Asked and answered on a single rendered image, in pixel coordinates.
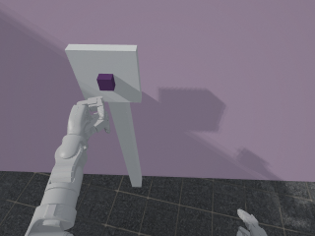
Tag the left robot hand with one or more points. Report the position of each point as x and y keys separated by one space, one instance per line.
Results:
x=82 y=123

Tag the panel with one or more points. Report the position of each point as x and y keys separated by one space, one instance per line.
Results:
x=121 y=60

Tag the right robot hand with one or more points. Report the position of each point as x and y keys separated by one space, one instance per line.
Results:
x=251 y=223

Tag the button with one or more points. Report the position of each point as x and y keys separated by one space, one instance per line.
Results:
x=106 y=82

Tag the robot left forearm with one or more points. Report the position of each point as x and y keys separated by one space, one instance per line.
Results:
x=57 y=210

